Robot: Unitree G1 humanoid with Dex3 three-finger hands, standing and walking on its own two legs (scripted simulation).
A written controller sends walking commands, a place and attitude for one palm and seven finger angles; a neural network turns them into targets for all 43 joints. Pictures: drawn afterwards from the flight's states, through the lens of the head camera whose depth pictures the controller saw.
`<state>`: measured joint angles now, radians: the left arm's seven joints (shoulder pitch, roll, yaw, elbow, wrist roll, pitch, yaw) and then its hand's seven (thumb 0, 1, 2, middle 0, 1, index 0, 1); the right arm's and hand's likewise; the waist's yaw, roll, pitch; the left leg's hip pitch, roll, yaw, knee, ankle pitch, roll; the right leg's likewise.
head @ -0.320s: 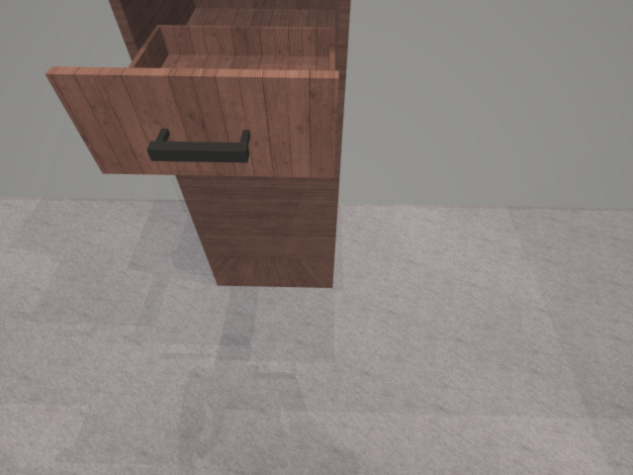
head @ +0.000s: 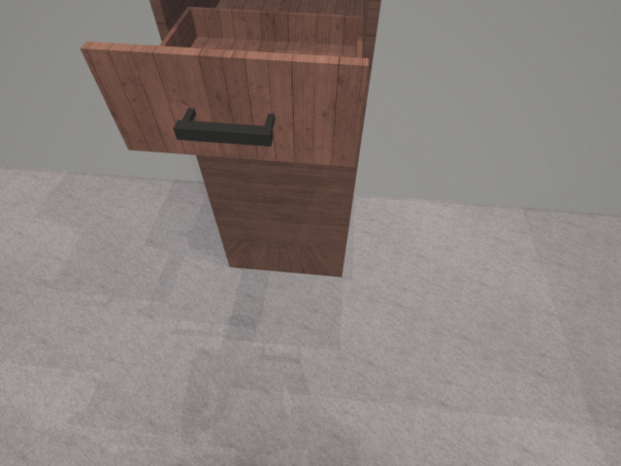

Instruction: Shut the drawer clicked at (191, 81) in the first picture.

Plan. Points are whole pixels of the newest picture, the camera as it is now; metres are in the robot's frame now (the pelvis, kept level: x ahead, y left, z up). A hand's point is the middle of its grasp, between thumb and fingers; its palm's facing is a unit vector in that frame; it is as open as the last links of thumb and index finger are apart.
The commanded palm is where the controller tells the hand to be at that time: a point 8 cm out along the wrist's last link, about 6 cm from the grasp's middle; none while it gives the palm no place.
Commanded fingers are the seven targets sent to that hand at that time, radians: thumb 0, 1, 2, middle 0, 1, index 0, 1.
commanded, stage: turn or walk to find it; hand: left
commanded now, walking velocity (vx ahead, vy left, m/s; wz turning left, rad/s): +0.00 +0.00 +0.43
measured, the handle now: (227, 125) +0.54 +0.15 +0.13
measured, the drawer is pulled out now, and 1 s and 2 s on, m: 0.28 0.28 0.28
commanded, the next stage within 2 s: stand and wait in 0.08 s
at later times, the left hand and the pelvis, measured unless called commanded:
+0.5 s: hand out of the picture +0.02 +0.18 -0.16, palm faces +0.07 -0.96 -0.27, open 7.4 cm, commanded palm none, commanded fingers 0.00 0.90 0.90 -0.20 -0.30 -0.20 -0.30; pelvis +0.00 -0.02 +0.00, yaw +4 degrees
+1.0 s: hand out of the picture +0.01 +0.16 -0.18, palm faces +0.20 -0.95 -0.23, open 7.4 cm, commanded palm none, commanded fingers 0.00 0.90 0.90 -0.20 -0.30 -0.20 -0.30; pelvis +0.00 -0.04 +0.00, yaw +10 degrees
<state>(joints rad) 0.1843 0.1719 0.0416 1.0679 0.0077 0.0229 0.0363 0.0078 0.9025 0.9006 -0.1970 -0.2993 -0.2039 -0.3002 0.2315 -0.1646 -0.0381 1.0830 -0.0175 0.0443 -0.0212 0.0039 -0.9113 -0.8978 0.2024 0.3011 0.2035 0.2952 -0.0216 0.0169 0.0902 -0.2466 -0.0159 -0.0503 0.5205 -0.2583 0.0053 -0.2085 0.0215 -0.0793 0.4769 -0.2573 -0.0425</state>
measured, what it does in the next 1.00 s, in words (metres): steps on the spot: right foot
